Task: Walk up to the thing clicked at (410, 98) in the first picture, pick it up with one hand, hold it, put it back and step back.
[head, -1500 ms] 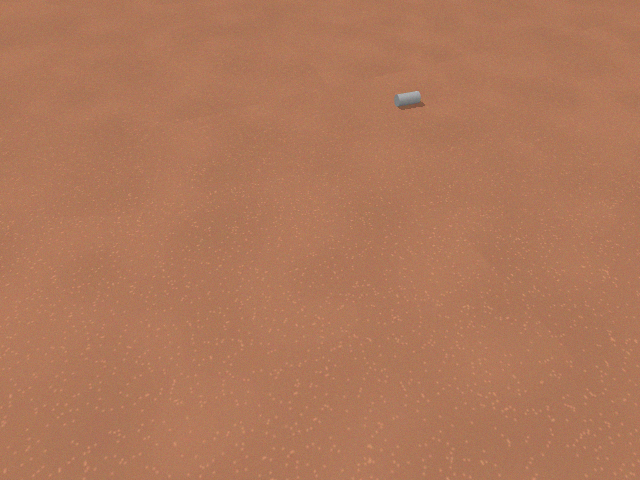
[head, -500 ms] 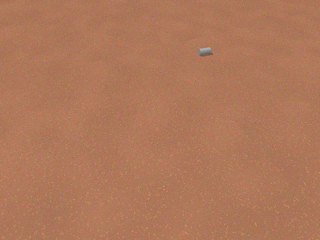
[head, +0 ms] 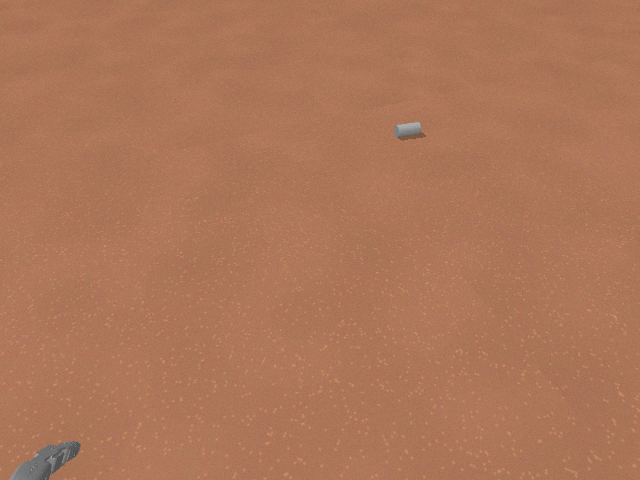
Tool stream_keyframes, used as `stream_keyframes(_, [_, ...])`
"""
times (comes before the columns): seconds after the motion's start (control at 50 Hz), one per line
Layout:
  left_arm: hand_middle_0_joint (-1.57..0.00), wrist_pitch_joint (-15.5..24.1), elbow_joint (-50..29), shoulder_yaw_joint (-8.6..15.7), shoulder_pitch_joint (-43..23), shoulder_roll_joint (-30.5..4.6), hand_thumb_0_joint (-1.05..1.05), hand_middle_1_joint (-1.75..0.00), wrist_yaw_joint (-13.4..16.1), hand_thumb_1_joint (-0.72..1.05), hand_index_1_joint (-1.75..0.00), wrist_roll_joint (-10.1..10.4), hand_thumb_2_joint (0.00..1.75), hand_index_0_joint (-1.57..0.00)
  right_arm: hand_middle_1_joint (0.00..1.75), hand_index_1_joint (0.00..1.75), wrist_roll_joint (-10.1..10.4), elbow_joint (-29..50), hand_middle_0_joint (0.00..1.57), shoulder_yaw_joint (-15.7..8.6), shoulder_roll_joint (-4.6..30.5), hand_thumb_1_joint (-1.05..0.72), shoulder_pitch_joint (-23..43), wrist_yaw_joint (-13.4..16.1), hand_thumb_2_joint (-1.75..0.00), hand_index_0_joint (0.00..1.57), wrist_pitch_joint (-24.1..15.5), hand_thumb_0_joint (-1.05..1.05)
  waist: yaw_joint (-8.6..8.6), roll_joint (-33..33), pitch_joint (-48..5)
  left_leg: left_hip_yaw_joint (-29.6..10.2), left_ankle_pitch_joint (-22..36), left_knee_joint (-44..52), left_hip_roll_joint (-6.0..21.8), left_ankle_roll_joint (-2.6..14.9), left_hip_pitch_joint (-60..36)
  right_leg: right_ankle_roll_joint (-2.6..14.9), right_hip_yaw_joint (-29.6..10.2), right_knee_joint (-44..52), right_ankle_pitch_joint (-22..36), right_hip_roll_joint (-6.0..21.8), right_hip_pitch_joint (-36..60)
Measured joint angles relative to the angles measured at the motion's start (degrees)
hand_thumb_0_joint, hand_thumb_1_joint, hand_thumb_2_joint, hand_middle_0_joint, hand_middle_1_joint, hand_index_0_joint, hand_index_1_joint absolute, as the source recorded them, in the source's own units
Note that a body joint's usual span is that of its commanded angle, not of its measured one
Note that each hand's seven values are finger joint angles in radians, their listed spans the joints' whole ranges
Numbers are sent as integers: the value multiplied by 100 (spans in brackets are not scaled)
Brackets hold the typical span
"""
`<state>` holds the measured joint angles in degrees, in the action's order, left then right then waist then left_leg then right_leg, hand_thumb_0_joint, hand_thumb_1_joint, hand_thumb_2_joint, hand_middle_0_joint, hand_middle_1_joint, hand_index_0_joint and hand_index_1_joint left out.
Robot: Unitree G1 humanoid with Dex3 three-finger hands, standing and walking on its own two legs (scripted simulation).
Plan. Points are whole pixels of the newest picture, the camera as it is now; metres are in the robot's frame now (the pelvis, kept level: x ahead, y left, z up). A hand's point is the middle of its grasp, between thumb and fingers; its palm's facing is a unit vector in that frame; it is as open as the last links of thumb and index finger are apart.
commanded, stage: walk up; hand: left
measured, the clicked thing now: (407, 129) +2.02 -0.53 -0.72
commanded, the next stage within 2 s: none
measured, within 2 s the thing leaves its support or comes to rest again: neither
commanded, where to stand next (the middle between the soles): +1.70 -0.78 m, yaw +14 degrees
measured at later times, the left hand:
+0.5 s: hand (180, 438) +0.23 +0.22 -0.16, palm faces +0.08 -0.96 -0.29, open 7.4 cm
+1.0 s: hand (269, 253) +0.56 +0.10 -0.11, palm faces +0.16 -0.92 -0.36, open 7.4 cm
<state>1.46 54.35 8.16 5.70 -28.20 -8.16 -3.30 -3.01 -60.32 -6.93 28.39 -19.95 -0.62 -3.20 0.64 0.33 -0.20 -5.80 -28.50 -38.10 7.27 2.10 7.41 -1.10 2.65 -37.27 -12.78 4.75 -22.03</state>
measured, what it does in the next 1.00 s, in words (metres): walks ahead: left foot, then right foot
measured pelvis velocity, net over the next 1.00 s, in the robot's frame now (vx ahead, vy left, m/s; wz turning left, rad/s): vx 0.54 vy -0.19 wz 0.14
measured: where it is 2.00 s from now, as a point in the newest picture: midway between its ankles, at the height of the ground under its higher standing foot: (409, 268)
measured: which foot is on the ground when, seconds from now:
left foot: up 0.00-0.36, down 0.38-0.78, up 0.80-1.00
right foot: down 0.00-0.40, up 0.42-0.74, down 0.76-1.00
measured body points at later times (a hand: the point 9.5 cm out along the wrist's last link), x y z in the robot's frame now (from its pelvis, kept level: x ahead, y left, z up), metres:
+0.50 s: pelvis +0.25 -0.06 +0.00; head +0.25 -0.03 +0.45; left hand +0.23 +0.27 -0.14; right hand +0.40 -0.38 -0.06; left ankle +0.30 +0.07 -0.72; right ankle +0.17 -0.17 -0.65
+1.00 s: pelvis +0.54 -0.19 +0.02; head +0.55 -0.19 +0.47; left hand +0.55 +0.15 -0.08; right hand +0.68 -0.50 -0.09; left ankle +0.60 -0.05 -0.66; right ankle +0.55 -0.29 -0.72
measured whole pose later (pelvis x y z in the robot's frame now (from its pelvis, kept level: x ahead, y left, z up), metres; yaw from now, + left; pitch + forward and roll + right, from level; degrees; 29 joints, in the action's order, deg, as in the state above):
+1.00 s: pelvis +0.54 -0.19 +0.02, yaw +8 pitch -1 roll +0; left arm 2.6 50.8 5.1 14.9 -23.6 -5.8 -1.4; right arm 0.0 -54.4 -2.7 25.8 -13.8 -1.0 -5.9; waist -3.5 1.6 1.9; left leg 4.6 -19.6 -55.2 5.5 1.5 32.2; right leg 2.8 8.5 -30.2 -16.9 1.6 -12.3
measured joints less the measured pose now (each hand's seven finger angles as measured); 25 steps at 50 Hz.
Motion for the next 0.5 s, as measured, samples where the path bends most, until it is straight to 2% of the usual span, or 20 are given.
stream_keyframes(0.02, [-20, 72, -65, -11, 13, 82, 1, -30, 53, 90, -30, -8, 89, -20, 30, 30, 42, -45, 20, 8, 16, -90, 60, 38, -89, 20, 56, 1, -39, 60, 17, -94, -121, -901, -94, 43, 377, 2, 118, -153, -127, -29, 29])
stream_keyframes(0.06, [-20, 123, -121, -107, 148, 270, 0, -30, 106, 90, -30, 35, 89, -20, 30, 30, 132, -99, 20, 52, 4, -90, 229, 39, -89, 20, 80, 1, -141, 137, 11, 22, 112, -2200, -331, 83, 1070, 72, 290, -25, -316, -75, 297])
stream_keyframes(0.1, [-20, 115, -73, -202, 351, 407, 0, -30, 129, 90, -30, 79, 89, -20, 30, 30, 191, -29, 20, 112, -39, -90, 409, -42, -89, 20, 8, 1, -226, 177, 1, 349, 462, -2573, -421, 63, 1575, 178, 399, 383, -332, -155, 679])
stream_keyframes(0.14, [-20, 88, 16, -262, 554, 466, 0, -30, 149, 90, -30, 109, 89, -20, 30, 30, 224, 150, 20, 164, -109, -90, 545, -146, -89, 20, -75, 1, -298, 166, -8, 625, 678, -2394, -437, -1, 1932, 287, 479, 798, -286, -246, 1033])
stream_keyframes(0.2, [-20, 50, 113, -274, 817, 441, 0, -30, 163, 90, -30, 122, 89, -21, 30, 30, 237, 420, 20, 211, -241, -90, 698, -272, -89, 20, -107, 1, -406, 72, 4, 809, 875, -1719, -413, -102, 2276, 382, 582, 1251, -288, -390, 1457])
stream_keyframes(0.26, [-20, 23, 123, -241, 1019, 331, 1, -30, 171, 90, -30, 101, 89, -21, 30, 30, 236, 593, 20, 250, -352, -90, 794, -332, -89, 20, -84, 0, -520, -78, 62, 890, 1158, -963, -310, -161, 2397, 402, 678, 1520, -415, -527, 1830])
stream_keyframes(0.34, [-20, -16, 77, -209, 1220, 198, 1, -30, 159, 90, -30, 89, 89, -21, 30, 30, 235, 737, 20, 244, -401, -90, 799, -320, -89, 20, -91, 0, -623, -261, 136, 1018, 1585, 43, -225, -103, 2126, 369, 814, 1506, -874, -619, 2259])
stream_keyframes(0.38, [-20, -37, 37, -237, 1341, 181, 1, -30, 169, 90, -30, 117, 89, -21, 30, 30, 214, 843, 20, 223, -348, -90, 770, -258, -89, 20, -166, 0, -615, -344, 171, 1128, 1839, 526, -335, 9, 1750, 338, 835, 946, -1376, -519, 2268])
stream_keyframes(0.4, [-20, -59, 35, -257, 1370, 198, 1, -30, 198, 90, -30, 135, 89, -20, 30, 30, 166, 901, 20, 188, -333, -90, 793, -200, -89, 20, -220, 0, -573, -421, 229, 1176, 2068, 427, -417, 40, 1707, 375, 789, 289, -1600, -374, 2089])
stream_keyframes(0.42, [-20, -98, 47, -276, 1361, 251, 1, -30, 231, 90, -30, 138, 89, -20, 30, 30, 135, 977, 20, 165, -321, -90, 808, -136, -89, 20, -263, 0, -516, -456, 280, 1202, 1912, 173, -460, 28, 1732, 398, 571, -566, -1676, -333, 1764])
stream_keyframes(0.46, [-20, -160, 67, -364, 1311, 305, 1, -30, 237, 90, -30, 122, 89, -20, 30, 30, 227, 1089, 20, 173, -350, -90, 786, -57, -89, 20, -310, 0, -401, -500, 315, 1230, 1579, 7, -482, 30, 1604, 378, 94, -2048, -1494, -398, 1006])
stream_keyframes(0.5, [-20, -141, 59, -406, 1229, 269, 1, -30, 209, 90, -30, 142, 89, -20, 30, 30, 296, 1131, 20, 238, -420, -90, 695, -9, -89, 20, -337, 0, -315, -611, 325, 1278, 1448, 179, -499, -29, 1282, 315, -159, -2715, -1106, -281, 342])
